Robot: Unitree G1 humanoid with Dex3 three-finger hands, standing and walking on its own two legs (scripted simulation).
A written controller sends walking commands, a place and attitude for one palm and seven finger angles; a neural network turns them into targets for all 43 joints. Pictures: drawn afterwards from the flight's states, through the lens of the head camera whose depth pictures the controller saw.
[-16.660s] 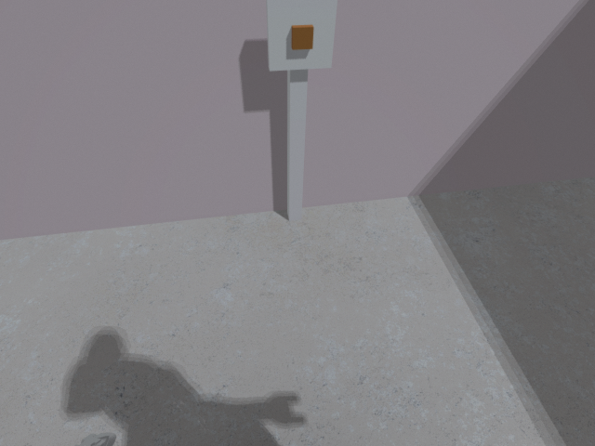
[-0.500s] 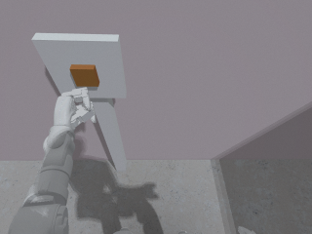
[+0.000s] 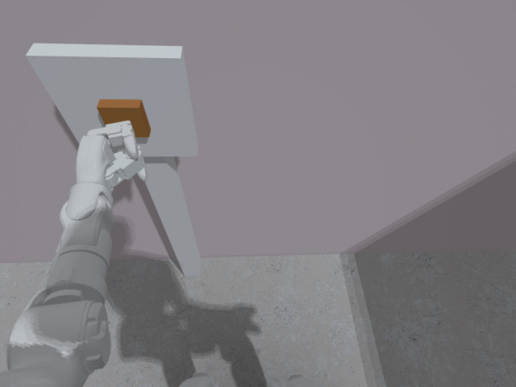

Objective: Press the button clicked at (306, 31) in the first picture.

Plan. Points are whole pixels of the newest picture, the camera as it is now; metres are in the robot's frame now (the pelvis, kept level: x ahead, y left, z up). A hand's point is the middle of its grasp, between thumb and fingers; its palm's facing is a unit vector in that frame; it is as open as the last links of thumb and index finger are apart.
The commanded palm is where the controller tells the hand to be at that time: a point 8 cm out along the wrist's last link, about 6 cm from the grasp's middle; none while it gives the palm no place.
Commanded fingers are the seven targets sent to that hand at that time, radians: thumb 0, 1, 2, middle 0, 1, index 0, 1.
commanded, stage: press the button with the knuckle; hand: left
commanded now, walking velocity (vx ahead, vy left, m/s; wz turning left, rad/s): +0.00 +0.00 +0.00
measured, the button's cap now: (126, 117) +0.51 +0.20 +0.11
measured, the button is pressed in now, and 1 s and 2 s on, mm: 0 12 0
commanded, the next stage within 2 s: hold the button down briefly in 0.58 s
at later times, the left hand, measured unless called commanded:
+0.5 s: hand (141, 150) +0.47 +0.18 +0.08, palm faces +0.04 -1.00 -0.02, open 2.9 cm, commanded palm +0.46 +0.22 +0.08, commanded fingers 0.00 0.90 0.90 -1.30 -1.50 -1.30 -1.50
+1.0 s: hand (141, 149) +0.47 +0.18 +0.08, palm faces +0.06 -1.00 -0.03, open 2.9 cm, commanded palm +0.47 +0.22 +0.08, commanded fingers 0.00 0.90 0.90 -1.30 -1.50 -1.30 -1.50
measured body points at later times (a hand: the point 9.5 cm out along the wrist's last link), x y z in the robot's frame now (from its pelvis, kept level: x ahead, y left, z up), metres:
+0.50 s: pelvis -0.01 +0.00 -0.01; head +0.08 +0.02 +0.43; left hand +0.46 +0.23 +0.08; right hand +0.02 -0.27 -0.12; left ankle +0.01 +0.11 -0.69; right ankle +0.00 -0.10 -0.69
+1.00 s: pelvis -0.03 +0.00 -0.02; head +0.06 +0.02 +0.42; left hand +0.46 +0.23 +0.09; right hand -0.02 -0.27 -0.13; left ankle +0.01 +0.11 -0.69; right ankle +0.00 -0.10 -0.69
